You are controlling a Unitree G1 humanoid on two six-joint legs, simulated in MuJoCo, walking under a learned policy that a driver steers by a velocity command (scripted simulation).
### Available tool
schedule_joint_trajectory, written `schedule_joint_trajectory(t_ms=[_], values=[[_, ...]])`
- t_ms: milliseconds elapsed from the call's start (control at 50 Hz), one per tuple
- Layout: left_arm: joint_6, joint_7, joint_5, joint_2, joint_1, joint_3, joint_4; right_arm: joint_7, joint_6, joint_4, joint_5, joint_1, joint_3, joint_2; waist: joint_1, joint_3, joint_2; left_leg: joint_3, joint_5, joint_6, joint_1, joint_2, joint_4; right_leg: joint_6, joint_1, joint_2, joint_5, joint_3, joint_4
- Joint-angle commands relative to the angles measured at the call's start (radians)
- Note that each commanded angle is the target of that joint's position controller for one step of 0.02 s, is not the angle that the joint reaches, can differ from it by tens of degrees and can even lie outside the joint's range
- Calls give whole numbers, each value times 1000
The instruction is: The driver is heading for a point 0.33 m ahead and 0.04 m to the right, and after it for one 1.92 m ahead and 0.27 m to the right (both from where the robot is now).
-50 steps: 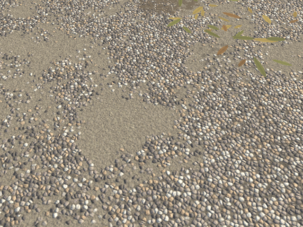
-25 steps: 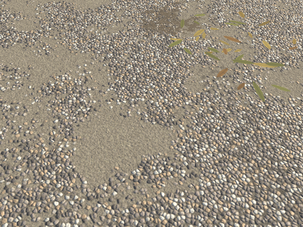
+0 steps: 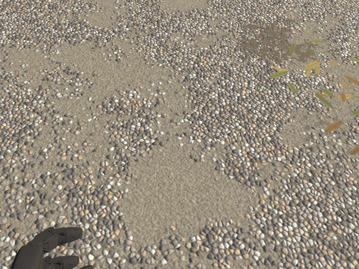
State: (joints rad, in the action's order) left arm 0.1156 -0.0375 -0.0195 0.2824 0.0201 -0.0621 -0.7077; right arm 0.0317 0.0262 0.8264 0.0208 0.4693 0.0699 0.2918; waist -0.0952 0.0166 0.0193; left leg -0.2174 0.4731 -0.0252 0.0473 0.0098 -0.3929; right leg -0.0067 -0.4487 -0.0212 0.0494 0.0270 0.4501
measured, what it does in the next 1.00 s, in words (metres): walks ahead: left foot, then right foot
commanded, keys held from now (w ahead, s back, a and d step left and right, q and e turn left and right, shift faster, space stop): w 0.32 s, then w+e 0.68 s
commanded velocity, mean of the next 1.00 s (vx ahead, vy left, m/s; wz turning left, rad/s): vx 0.49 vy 0.00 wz -0.16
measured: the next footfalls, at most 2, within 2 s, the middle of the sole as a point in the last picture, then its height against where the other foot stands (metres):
left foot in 0.46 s outside the picture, level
right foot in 1.00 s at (192, 211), level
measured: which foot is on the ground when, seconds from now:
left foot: down 0.00-0.00, up 0.02-0.44, down 0.46-1.00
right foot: down 0.00-0.48, up 0.50-0.98, down 1.00-1.00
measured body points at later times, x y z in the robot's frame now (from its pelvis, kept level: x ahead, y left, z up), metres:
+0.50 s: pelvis +0.27 +0.04 +0.00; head +0.31 +0.06 +0.45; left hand +0.23 +0.32 -0.14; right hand +0.52 -0.18 -0.06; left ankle +0.38 +0.15 -0.73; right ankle +0.12 -0.13 -0.71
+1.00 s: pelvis +0.54 +0.01 -0.01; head +0.57 -0.01 +0.44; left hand +0.81 +0.19 -0.09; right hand +0.48 -0.28 -0.14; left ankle +0.38 +0.16 -0.72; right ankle +0.64 -0.10 -0.73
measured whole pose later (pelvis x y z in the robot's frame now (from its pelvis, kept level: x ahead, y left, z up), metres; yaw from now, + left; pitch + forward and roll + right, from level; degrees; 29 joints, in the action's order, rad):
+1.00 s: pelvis +0.54 +0.01 -0.01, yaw -15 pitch +1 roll +2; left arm 0.03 -0.06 -0.02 0.27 -0.05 -0.05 -0.69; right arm 0.02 0.04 0.85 0.02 0.34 0.08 0.30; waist -0.06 0.05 0.02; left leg 0.30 0.47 0.05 0.10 -0.06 -0.42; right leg 0.11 -0.51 0.02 0.13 -0.07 0.60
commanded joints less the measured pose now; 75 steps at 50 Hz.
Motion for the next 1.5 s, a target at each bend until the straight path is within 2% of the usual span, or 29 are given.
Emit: schedule_joint_trajectory(t_ms=[20,40,60,80,100,140,260,380,420,460,480,500,520,540,620,900,940,980,1000,1020,1040,1060,1080,1120,1180,1280,1400,1460,1500], values=[[14,22,30,259,-376,-82,-16,1,12,-103,-31,-31,-1,42,216,-335,9,12,-394,-28,-416,-23,-546,155,742,261,178,309,21],[10,4,35,284,-407,-83,-56,-1,29,-119,14,94,-16,-5,141,-396,364,29,128,6,-678,77,-801,279,865,430,405,786,-166],[10,1,14,169,-344,-55,-49,-3,33,-89,35,42,9,110,155,-236,221,5,68,5,-772,4,-901,250,753,397,533,730,-208],[4,6,7,119,-289,-42,-45,-8,36,-105,27,-70,17,145,165,-108,127,43,-21,-4,-782,-36,-888,216,614,352,451,538,-205],[-2,8,16,112,-247,-36,-47,-7,41,-116,12,-129,14,129,145,-55,52,69,-85,-10,-747,-70,-854,203,497,309,320,426,-215],[-3,13,32,80,-221,-23,-59,-19,42,-127,1,-160,15,100,109,-20,66,78,-146,-15,-684,-113,-774,207,377,258,161,300,-255],[2,24,5,146,-244,-35,-97,-38,44,-179,-18,-287,-21,33,113,35,50,159,-311,22,-683,-141,-445,241,292,244,18,135,-349],[-23,26,-19,188,-351,-38,-144,-59,58,-235,-4,-453,-21,61,153,56,43,192,-458,16,-563,-80,-182,187,332,253,-36,94,-298],[-39,30,-17,205,-357,-41,-151,-62,64,-232,-4,-423,-7,90,117,39,50,199,-419,-1,-489,-59,-134,165,369,269,-90,113,-232],[-45,33,-6,173,-356,-26,-148,-51,64,-175,-10,-212,33,157,1,-92,32,221,-395,-42,-166,-35,-100,112,306,191,-259,57,41],[-44,32,23,100,-360,4,-118,-37,60,-154,-27,-38,56,236,-65,-254,-83,27,-365,-103,110,-229,-121,66,132,119,-22,5,363],[-30,34,4,-2,-485,30,-103,-41,50,-145,-40,-10,63,295,4,-380,-356,-420,-110,-228,320,-442,27,18,-171,-19,515,1,681],[-24,33,-22,113,-444,3,-119,-45,53,-150,-33,-29,38,195,-22,-314,-247,-468,1,-211,250,-416,96,22,-259,24,518,104,810],[-23,32,-35,155,-370,-12,-95,-44,58,-151,-25,-91,23,149,-11,-185,-203,-309,-33,-179,150,-392,103,33,-315,66,429,93,832],[-58,35,-17,98,-337,-17,-95,-48,84,-138,-38,-248,7,70,84,-50,-143,20,-345,-151,-142,-286,211,21,-171,159,225,80,720],[-78,-26,-2,48,-4,5,63,-16,50,-29,-6,-148,52,171,24,91,-53,403,-647,-118,31,-305,216,57,-236,112,-10,-59,194],[-81,-31,-3,75,-31,-9,76,-12,34,-31,1,-160,59,198,61,45,-85,432,-964,-97,72,-307,100,95,-146,55,86,-115,186],[-88,-24,-9,139,-219,-49,39,-6,16,-40,9,-186,62,217,177,-71,-103,463,-1192,-64,37,-278,-182,148,112,-30,134,-160,155],[-95,-7,-10,205,-392,-86,-8,-2,17,-48,5,-185,53,200,261,-158,-68,475,-1049,-22,-125,-237,-433,189,397,-41,90,-105,102],[-103,14,-15,324,-435,-111,-19,-10,34,-93,-43,-109,13,68,187,-227,195,453,-209,47,-555,-101,-802,327,745,215,108,346,87],[-83,6,-7,315,-426,-96,25,-21,77,-122,-24,-128,-6,57,179,-396,171,196,161,59,-768,39,-1001,468,888,362,323,829,-107],[-67,-1,0,234,-410,-73,18,-32,104,-151,20,-269,15,141,229,-287,61,123,74,36,-873,-19,-1011,398,828,343,299,724,-175],[-55,-1,-2,203,-366,-65,15,-32,119,-166,26,-301,12,136,197,-173,37,131,-22,16,-878,-61,-936,362,693,305,228,588,-176],[-50,6,3,135,-245,-43,40,-19,115,-140,-20,-275,22,143,109,-76,-2,127,-132,28,-738,-126,-781,311,435,223,23,398,-186],[-46,21,8,140,-232,-43,53,-22,82,-141,-35,-255,20,114,74,-58,13,147,-191,68,-648,-129,-673,313,292,182,-131,308,-227],[-49,46,6,144,-294,-39,17,-36,76,-168,-30,-391,-10,48,134,-19,54,191,-525,97,-604,-94,-307,239,229,108,-122,144,-238],[-48,41,11,167,-391,-37,-48,-69,89,-207,-4,-520,-13,77,199,43,54,194,-567,19,-679,-78,-144,219,421,224,-60,167,-219],[-58,49,12,183,-380,-43,-65,-85,88,-211,-1,-479,-8,94,162,34,62,205,-425,-38,-668,-55,-127,187,529,260,-273,135,-145],[-69,55,18,189,-338,-42,-56,-82,83,-165,-6,-299,20,138,61,-87,55,265,-406,-86,-415,22,-110,151,521,210,-625,58,72]])
Velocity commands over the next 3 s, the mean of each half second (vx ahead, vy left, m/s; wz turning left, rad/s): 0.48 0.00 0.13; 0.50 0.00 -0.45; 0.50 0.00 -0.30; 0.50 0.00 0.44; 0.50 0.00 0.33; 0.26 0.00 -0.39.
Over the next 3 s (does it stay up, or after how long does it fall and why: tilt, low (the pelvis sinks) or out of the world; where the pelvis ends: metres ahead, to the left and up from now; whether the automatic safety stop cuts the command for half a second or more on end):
stays up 1.57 -0.15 0.00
